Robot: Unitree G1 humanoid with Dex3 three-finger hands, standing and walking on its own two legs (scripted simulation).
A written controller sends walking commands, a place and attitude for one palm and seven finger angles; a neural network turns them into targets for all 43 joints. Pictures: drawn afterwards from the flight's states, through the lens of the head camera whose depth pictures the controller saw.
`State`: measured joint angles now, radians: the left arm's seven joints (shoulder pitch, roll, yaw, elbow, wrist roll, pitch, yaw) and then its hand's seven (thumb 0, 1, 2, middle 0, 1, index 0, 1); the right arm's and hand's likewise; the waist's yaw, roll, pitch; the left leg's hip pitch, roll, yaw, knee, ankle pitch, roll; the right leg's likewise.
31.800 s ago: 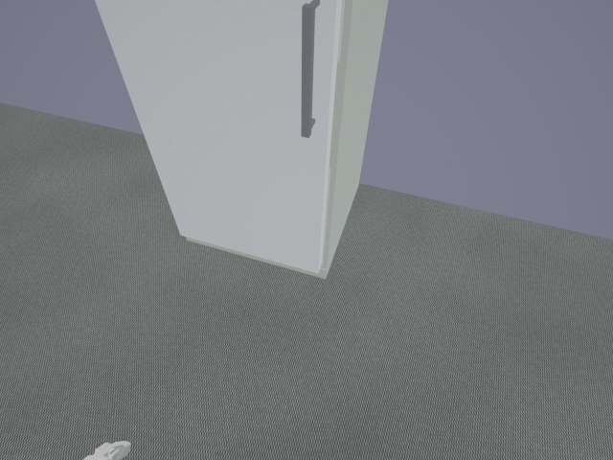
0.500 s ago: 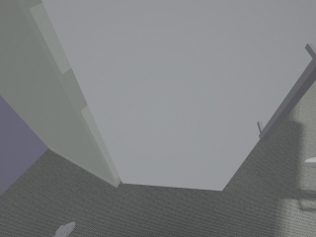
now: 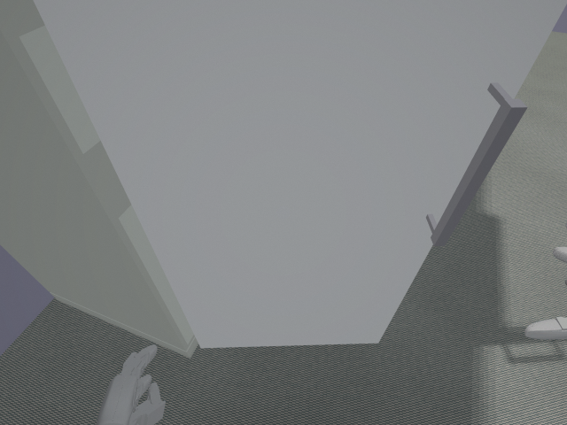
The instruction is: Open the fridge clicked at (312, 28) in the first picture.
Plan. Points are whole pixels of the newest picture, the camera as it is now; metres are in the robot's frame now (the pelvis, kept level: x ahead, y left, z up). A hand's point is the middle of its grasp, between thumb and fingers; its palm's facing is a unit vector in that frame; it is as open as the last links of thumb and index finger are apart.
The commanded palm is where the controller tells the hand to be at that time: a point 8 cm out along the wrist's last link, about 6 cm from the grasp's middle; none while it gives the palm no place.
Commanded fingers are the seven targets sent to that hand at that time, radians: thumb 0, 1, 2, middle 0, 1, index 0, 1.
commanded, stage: draw the hand back to the body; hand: right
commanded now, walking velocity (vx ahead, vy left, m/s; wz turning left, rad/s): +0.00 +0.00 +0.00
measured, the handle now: (463, 176) +0.45 -0.27 +0.12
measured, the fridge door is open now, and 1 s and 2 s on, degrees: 67 67 67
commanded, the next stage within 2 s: step back with the hand held close in 1.60 s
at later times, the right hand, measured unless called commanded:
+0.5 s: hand out of the picture +0.22 -0.30 +0.14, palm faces +0.22 +0.98 -0.01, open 14.6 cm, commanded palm +0.19 -0.34 +0.15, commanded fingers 0.00 0.37 -0.29 0.24 1.04 0.24 1.04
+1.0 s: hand (553, 283) +0.24 -0.28 +0.16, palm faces +0.48 +0.80 -0.37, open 11.0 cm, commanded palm +0.19 -0.30 +0.18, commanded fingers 0.00 -0.54 -0.73 0.21 0.51 0.21 0.51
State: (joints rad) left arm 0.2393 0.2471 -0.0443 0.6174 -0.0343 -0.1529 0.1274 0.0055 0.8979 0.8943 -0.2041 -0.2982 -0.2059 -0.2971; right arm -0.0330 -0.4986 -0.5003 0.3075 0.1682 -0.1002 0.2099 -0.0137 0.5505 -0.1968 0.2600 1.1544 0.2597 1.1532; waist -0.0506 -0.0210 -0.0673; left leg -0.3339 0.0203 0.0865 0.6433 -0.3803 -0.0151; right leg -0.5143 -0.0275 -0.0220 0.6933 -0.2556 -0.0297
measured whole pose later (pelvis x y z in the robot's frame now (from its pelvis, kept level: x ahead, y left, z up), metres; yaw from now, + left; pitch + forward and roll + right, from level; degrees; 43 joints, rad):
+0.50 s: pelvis +0.00 +0.01 +0.01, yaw +0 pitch +0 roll +1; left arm 0.29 0.28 -0.04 0.61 -0.08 -0.26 0.13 0.01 0.90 0.89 -0.20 -0.30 -0.20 -0.30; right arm 0.11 -0.45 -0.54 0.17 0.42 0.02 0.42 -0.01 0.54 -0.20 0.26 1.15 0.26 1.15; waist -0.06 -0.05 -0.08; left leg -0.23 0.01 0.08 0.60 -0.36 0.00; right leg -0.40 -0.04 -0.03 0.63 -0.23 -0.01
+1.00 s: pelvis +0.02 +0.01 +0.02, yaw +2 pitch -3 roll +0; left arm 0.21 0.23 -0.03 0.68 -0.01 -0.16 0.10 0.01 0.90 0.89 -0.20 -0.30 -0.21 -0.30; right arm 0.35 -0.37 -0.37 -0.20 0.09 -0.06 -0.11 0.00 -0.19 -0.55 0.24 0.72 0.24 0.72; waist -0.07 -0.04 -0.01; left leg -0.07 0.03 0.03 0.43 -0.32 -0.01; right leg -0.21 0.00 -0.06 0.44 -0.19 -0.02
